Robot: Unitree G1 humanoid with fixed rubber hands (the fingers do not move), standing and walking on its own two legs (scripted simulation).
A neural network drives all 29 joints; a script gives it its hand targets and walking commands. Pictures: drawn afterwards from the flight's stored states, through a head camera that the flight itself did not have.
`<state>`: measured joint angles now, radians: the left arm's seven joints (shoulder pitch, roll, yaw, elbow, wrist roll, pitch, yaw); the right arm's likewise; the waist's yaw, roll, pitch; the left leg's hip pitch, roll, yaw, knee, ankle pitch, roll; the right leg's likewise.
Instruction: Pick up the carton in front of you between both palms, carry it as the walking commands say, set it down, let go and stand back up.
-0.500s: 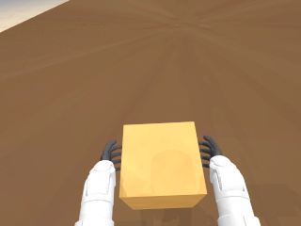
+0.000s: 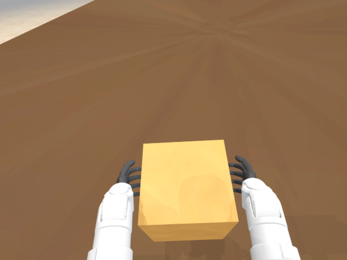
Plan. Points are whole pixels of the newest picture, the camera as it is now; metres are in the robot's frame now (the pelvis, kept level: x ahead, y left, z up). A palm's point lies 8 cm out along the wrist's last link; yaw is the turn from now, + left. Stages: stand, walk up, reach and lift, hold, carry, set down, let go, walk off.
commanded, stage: set down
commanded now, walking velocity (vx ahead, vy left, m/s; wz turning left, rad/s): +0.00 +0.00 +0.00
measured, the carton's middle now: (185, 194) +0.32 +0.00 -0.06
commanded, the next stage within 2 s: none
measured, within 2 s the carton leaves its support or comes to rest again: neither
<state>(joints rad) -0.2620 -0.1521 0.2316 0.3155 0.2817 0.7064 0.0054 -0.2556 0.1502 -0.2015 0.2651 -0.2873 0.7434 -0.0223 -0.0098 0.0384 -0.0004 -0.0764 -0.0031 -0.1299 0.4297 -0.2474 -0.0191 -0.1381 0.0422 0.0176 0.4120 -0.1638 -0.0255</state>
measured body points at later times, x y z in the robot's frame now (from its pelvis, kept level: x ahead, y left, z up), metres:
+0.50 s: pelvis -0.03 +0.03 -0.05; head +0.16 -0.01 +0.36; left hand +0.36 +0.13 -0.12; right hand +0.36 -0.16 -0.13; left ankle +0.01 +0.15 -0.74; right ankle +0.05 -0.10 -0.74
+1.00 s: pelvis -0.05 +0.01 -0.18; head +0.21 -0.03 +0.18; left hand +0.41 +0.12 -0.27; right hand +0.42 -0.18 -0.28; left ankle +0.01 +0.15 -0.74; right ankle +0.05 -0.10 -0.74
